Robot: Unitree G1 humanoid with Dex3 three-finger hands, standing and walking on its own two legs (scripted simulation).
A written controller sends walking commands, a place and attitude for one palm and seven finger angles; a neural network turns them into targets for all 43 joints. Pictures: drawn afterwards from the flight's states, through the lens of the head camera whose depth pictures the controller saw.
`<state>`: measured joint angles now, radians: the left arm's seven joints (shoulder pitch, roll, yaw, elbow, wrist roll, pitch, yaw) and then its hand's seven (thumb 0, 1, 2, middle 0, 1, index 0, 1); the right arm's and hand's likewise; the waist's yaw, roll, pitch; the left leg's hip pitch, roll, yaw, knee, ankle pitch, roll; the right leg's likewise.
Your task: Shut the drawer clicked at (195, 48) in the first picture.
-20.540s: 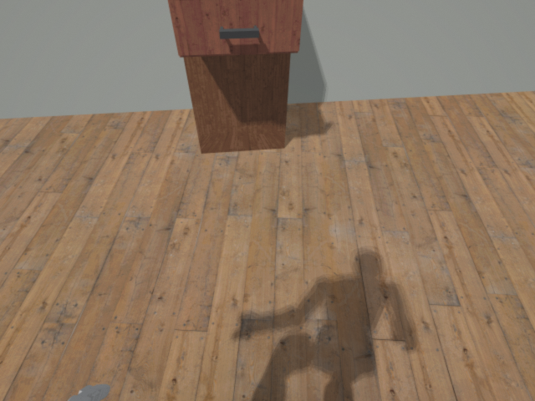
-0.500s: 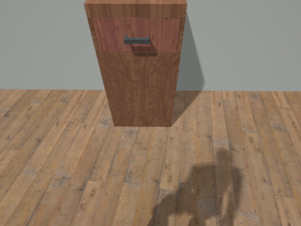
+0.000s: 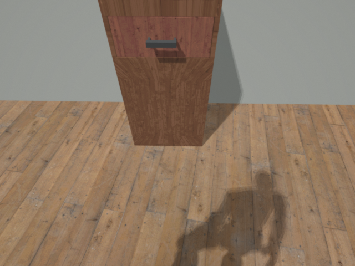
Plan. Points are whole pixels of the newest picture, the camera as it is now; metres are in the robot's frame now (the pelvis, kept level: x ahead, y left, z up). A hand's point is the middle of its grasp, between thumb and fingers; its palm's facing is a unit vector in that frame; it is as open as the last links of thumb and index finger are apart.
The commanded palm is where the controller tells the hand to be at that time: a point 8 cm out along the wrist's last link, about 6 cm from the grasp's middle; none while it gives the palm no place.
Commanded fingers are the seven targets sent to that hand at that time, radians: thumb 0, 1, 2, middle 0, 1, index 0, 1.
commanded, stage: look to check the result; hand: left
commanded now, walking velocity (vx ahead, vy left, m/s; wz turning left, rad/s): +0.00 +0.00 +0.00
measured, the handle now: (161, 41) +0.97 +0.13 +0.02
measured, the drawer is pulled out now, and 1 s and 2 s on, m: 0.00 0.00 0.00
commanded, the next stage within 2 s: stand and wait in 0.08 s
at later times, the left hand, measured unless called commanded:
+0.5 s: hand out of the picture +0.07 +0.21 -0.16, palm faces +0.00 -0.96 -0.30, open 7.4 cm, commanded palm none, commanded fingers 0.00 0.90 0.90 -0.20 -0.30 -0.20 -0.30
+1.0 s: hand out of the picture +0.10 +0.22 -0.15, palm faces -0.01 -0.94 -0.34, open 7.4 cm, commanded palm none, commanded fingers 0.00 0.90 0.90 -0.20 -0.30 -0.20 -0.30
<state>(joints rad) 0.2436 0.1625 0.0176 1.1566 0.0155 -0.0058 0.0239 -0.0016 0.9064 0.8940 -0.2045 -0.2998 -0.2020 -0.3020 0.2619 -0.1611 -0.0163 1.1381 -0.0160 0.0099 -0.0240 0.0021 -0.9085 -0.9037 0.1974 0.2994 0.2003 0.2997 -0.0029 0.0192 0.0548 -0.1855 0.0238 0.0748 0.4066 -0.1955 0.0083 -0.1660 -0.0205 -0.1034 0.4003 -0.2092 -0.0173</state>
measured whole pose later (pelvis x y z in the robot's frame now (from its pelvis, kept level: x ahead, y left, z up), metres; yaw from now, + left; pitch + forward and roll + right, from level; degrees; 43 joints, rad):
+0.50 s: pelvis +0.01 -0.01 +0.00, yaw +0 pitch -1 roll +0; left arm 0.13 0.26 0.02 1.14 0.02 -0.02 0.01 0.00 0.91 0.89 -0.21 -0.30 -0.20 -0.30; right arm 0.16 -0.26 -0.02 1.14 -0.02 0.00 -0.01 0.00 -0.91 -0.90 0.20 0.30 0.20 0.30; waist 0.00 0.03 0.06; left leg -0.14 0.03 0.07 0.34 -0.18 0.00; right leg -0.12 -0.01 -0.11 0.34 -0.20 -0.02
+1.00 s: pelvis +0.03 -0.02 +0.01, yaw +0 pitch -1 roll +0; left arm 0.10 0.30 0.02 1.14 0.01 -0.02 0.01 0.00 0.90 0.89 -0.21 -0.30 -0.20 -0.30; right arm 0.11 -0.32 -0.01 1.13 -0.01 0.00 -0.01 0.00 -0.91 -0.90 0.20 0.30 0.20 0.30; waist 0.00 0.03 0.05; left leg -0.10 0.04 0.07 0.30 -0.18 -0.02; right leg -0.08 0.01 -0.11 0.29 -0.20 -0.04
